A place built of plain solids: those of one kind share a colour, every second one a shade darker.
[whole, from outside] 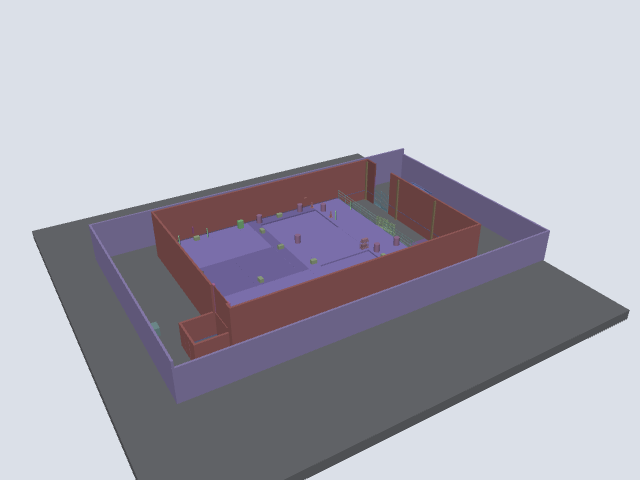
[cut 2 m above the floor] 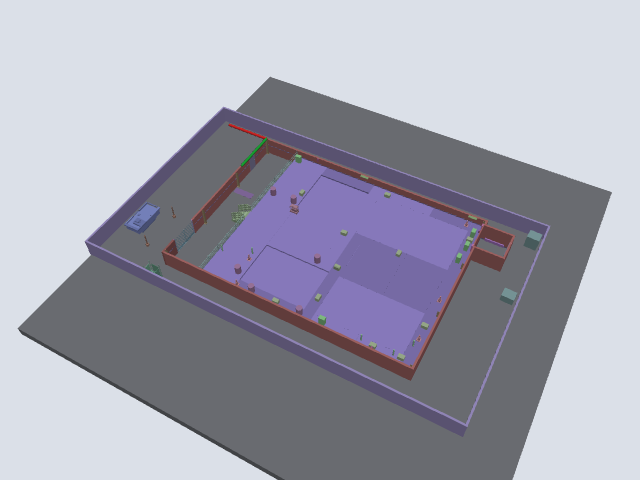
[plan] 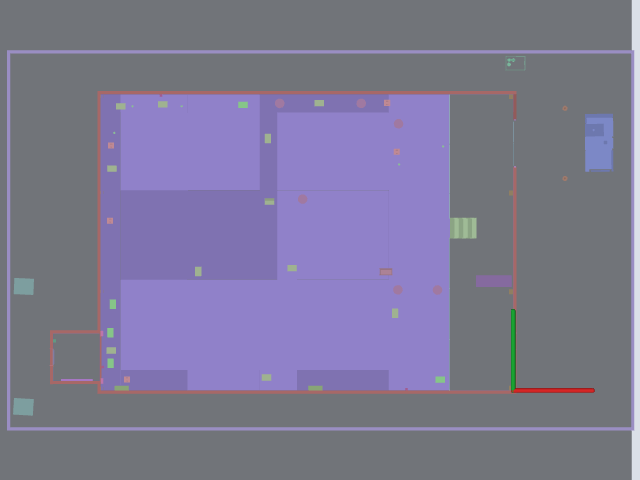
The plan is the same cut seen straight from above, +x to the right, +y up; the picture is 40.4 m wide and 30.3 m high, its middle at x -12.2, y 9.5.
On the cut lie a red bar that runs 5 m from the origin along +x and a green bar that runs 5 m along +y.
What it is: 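A works' hall with a gallery's end over sunk ground; one tall room; a strip of floor behind the doors, a deck 1.13 m over it that fills the rest, and 3 sunk grounds in the deck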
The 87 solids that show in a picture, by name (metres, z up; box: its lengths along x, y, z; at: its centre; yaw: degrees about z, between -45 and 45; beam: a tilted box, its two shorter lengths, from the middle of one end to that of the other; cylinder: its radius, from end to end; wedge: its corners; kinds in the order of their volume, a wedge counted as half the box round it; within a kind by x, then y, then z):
{
 "raised_floor_bank_1": {"box": [1.25, 18.7, 1.18], "at": [-25.43, 9.35, 0.54]},
 "raised_floor_bank_2": {"box": [4.25, 1.3, 1.18], "at": [-22.68, 0.65, 0.54]},
 "raised_floor_bank_3": {"box": [4.25, 0.02, 1.18], "at": [-22.68, 7.0, 0.54]},
 "raised_floor_bank_4": {"box": [4.25, 5.65, 1.18], "at": [-22.68, 9.82, 0.54]},
 "raised_floor_bank_5": {"box": [4.25, 1.15, 1.18], "at": [-22.68, 18.12, 0.54]},
 "raised_floor_bank_6": {"box": [8.8, 4.9, 1.18], "at": [-20.4, 15.1, 0.54]},
 "raised_floor_bank_7": {"box": [9.9, 5.7, 1.18], "at": [-19.85, 4.15, 0.54]},
 "raised_floor_bank_8": {"box": [4.55, 1.3, 1.18], "at": [-18.27, 0.65, 0.54]},
 "raised_floor_bank_9": {"box": [4.55, 5.65, 1.18], "at": [-18.27, 9.82, 0.54]},
 "raised_floor_bank_10": {"box": [4.55, 1.15, 1.18], "at": [-18.27, 18.12, 0.54]},
 "raised_floor_bank_11": {"box": [1.1, 1.3, 1.18], "at": [-15.45, 0.65, 0.54]},
 "raised_floor_bank_12": {"box": [1.1, 11.7, 1.18], "at": [-15.45, 12.85, 0.54]},
 "raised_floor_bank_13": {"box": [1.25, 12.65, 1.18], "at": [-14.28, 6.33, 0.54]},
 "raised_floor_bank_14": {"box": [1.25, 1.15, 1.18], "at": [-14.28, 18.12, 0.54]},
 "raised_floor_bank_15": {"box": [7.05, 4.9, 1.02], "at": [-11.38, 15.1, 0.46]},
 "raised_floor_bank_16": {"box": [5.8, 1.3, 1.18], "at": [-10.75, 0.65, 0.54]},
 "raised_floor_bank_17": {"box": [5.8, 5.7, 1.02], "at": [-10.75, 4.15, 0.46]},
 "raised_floor_bank_18": {"box": [5.8, 5.65, 1.18], "at": [-10.75, 9.82, 0.54]},
 "raised_floor_bank_19": {"box": [5.8, 1.15, 1.18], "at": [-10.75, 18.12, 0.54]},
 "raised_floor_bank_20": {"box": [3.85, 18.7, 1.18], "at": [-5.92, 9.35, 0.54]},
 "yard_bound_1": {"box": [0.2, 24.0, 4.18], "at": [-31.85, 9.48, 2.04]},
 "yard_bound_2": {"box": [39.6, 0.2, 3.48], "at": [-12.15, -2.42, 1.69]},
 "yard_bound_3": {"box": [39.6, 0.2, 4.18], "at": [-12.15, 21.38, 2.04]},
 "yard_bound_4": {"box": [0.2, 24.0, 3.48], "at": [7.55, 9.48, 1.69]},
 "wall_1": {"box": [0.2, 3.4, 2.45], "at": [-29.15, 2.1, 1.18]},
 "wall_2": {"box": [3.2, 0.2, 2.45], "at": [-27.65, 0.5, 1.18]},
 "wall_3": {"box": [3.2, 0.2, 2.45], "at": [-27.65, 3.7, 1.18]},
 "wall_4": {"box": [0.2, 0.8, 5.25], "at": [-26.15, 0.2, 2.58]},
 "wall_5": {"box": [0.2, 15.3, 5.25], "at": [-26.15, 11.25, 2.58]},
 "wall_6": {"box": [0.06, 3.0, 2.45], "at": [-26.08, 2.1, 1.18]},
 "wall_7": {"box": [0.06, 3.12, 5.25], "at": [-26.02, 2.1, 2.58]},
 "wall_8": {"box": [26.45, 0.2, 5.25], "at": [-13.03, -0.1, 2.58]},
 "wall_9": {"box": [26.45, 0.2, 5.25], "at": [-13.03, 18.8, 2.58]},
 "wall_10": {"box": [0.2, 14.31, 5.25], "at": [0.1, 6.95, 2.58]},
 "wall_11": {"box": [0.2, 1.81, 5.25], "at": [0.1, 18.0, 2.58]},
 "door_landing_1": {"box": [0.59, 1.32, 1.02], "at": [-4.01, 10.25, 0.46]},
 "door_landing_2": {"box": [0.85, 1.32, 0.86], "at": [-3.86, 10.25, 0.38]},
 "door_landing_3": {"box": [0.85, 1.32, 0.7], "at": [-3.58, 10.25, 0.3]},
 "door_landing_4": {"box": [0.85, 1.32, 0.53], "at": [-3.3, 10.25, 0.22]},
 "door_landing_5": {"box": [0.85, 1.32, 0.37], "at": [-3.02, 10.25, 0.14]},
 "door_landing_6": {"box": [0.85, 1.32, 0.21], "at": [-2.74, 10.25, 0.06]},
 "beyond_skip_1": {"box": [0.25, 1.35, 0.15], "at": [4.66, 14.48, 1.17], "yaw": 0.3},
 "beyond_skip_2": {"box": [1.19, 0.79, 0.15], "at": [5.12, 16.44, 1.17], "yaw": 0.3},
 "beyond_skip_3": {"box": [0.48, 0.39, 0.12], "at": [5.37, 16.43, 1.3], "yaw": 0.3},
 "beyond_skip_4": {"box": [1.76, 0.25, 0.15], "at": [5.41, 17.34, 1.17], "yaw": 0.3},
 "beyond_skip_5": {"box": [1.66, 3.35, 0.6], "at": [5.42, 15.63, 0.79], "yaw": 0.3},
 "beyond_skip_6": {"box": [0.13, 1.35, 0.15], "at": [6.25, 14.49, 1.17], "yaw": 0.3},
 "beyond_pallets_1": {"box": [1.26, 1.05, 1.47], "at": [-30.92, -1.03, 0.73], "yaw": -3.4},
 "beyond_pallets_2": {"box": [1.25, 1.03, 0.8], "at": [-30.89, 6.57, 0.39], "yaw": -2.4},
 "tote_stack_1": {"box": [0.4, 0.6, 1.28], "at": [-25.43, 3.64, 1.77]},
 "tote_stack_2": {"box": [0.4, 0.6, 1.92], "at": [-25.41, 1.72, 2.09]},
 "tote_stack_3": {"box": [0.4, 0.6, 0.96], "at": [-25.28, 5.45, 1.61]},
 "tote_stack_4": {"box": [0.6, 0.4, 0.88], "at": [-17.06, 18.03, 1.57]},
 "tote_stack_5": {"box": [0.6, 0.4, 1.62], "at": [-4.61, 0.69, 1.94]},
 "drum_1": {"cylinder": 0.3, "from": [-14.74, 18.12, 1.13], "to": [-14.74, 18.12, 2.0]},
 "drum_2": {"cylinder": 0.3, "from": [-13.29, 12.08, 1.13], "to": [-13.29, 12.08, 2.0]},
 "drum_3": {"cylinder": 0.3, "from": [-9.6, 18.12, 1.13], "to": [-9.6, 18.12, 2.0]},
 "drum_4": {"cylinder": 0.3, "from": [-7.28, 6.35, 1.13], "to": [-7.28, 6.35, 2.0]},
 "drum_5": {"cylinder": 0.3, "from": [-7.24, 16.84, 1.13], "to": [-7.24, 16.84, 2.0]},
 "drum_6": {"cylinder": 0.3, "from": [-4.78, 6.34, 1.13], "to": [-4.78, 6.34, 2.0]},
 "carton_1": {"box": [0.6, 0.4, 0.4], "at": [-25.38, 2.53, 1.33]},
 "carton_2": {"box": [0.6, 0.4, 0.4], "at": [-25.34, 14.01, 1.33]},
 "carton_3": {"box": [0.6, 0.4, 0.4], "at": [-24.77, 17.93, 1.33]},
 "carton_4": {"box": [0.6, 0.4, 0.4], "at": [-22.12, 18.06, 1.33]},
 "carton_5": {"box": [0.4, 0.6, 0.4], "at": [-19.89, 7.51, 1.33]},
 "carton_6": {"box": [0.6, 0.4, 0.4], "at": [-15.58, 0.82, 1.33]},
 "carton_7": {"box": [0.4, 0.6, 0.4], "at": [-15.49, 15.91, 1.33]},
 "carton_8": {"box": [0.6, 0.4, 0.4], "at": [-13.96, 7.72, 1.33]},
 "carton_9": {"box": [0.6, 0.4, 0.4], "at": [-12.24, 18.14, 1.33]},
 "carton_10": {"box": [0.4, 0.6, 0.4], "at": [-7.46, 4.88, 1.33]},
 "signing_shelf_1": {"box": [0.9, 0.3, 0.26], "at": [-24.72, 0.15, 2.08]},
 "signing_shelf_2": {"box": [0.9, 0.3, 0.26], "at": [-12.49, 0.15, 2.08]},
 "deck_rail_1": {"box": [0.024, 9.65, 0.1], "at": [-4.04, 4.83, 1.18]},
 "deck_rail_2": {"box": [0.05, 9.65, 0.05], "at": [-4.04, 4.83, 1.52]},
 "deck_rail_3": {"box": [0.05, 9.65, 0.05], "at": [-4.04, 4.83, 1.84]},
 "deck_rail_4": {"box": [0.05, 7.85, 0.05], "at": [-4.04, 14.78, 1.52]},
 "deck_rail_5": {"box": [0.05, 7.85, 0.05], "at": [-4.04, 14.78, 1.84]},
 "trench_plates_1": {"box": [2.26, 0.75, 0.07], "at": [-1.22, 6.9, -0.02]},
 "door_leaf_1": {"box": [0.044, 1.0, 2.15], "at": [0.0, 3.1, 1.02]},
 "radiator_1": {"box": [2.0, 0.12, 0.38], "at": [-27.55, 0.66, 0.14]},
 "low_rail_1": {"box": [0.014, 3.0, 0.15], "at": [-26.12, 2.1, 0.03]},
 "low_rail_2": {"box": [21.97, 0.02, 0.07], "at": [-15.06, 0.01, 1.2]},
 "low_rail_3": {"box": [21.97, 0.02, 0.07], "at": [-15.06, 18.69, 1.2]},
 "low_rail_4": {"box": [4.0, 0.02, 0.07], "at": [-2.0, 18.69, 1.2]},
 "file_trolley_1": {"box": [0.69, 0.3, 0.34], "at": [-8.02, 7.47, 2.09]},
 "steel_column_1": {"box": [0.014, 0.2, 5.05], "at": [-0.2, 6.23, 2.48]},
 "steel_column_2": {"box": [0.014, 0.2, 5.05], "at": [-0.2, 12.47, 2.48]}
}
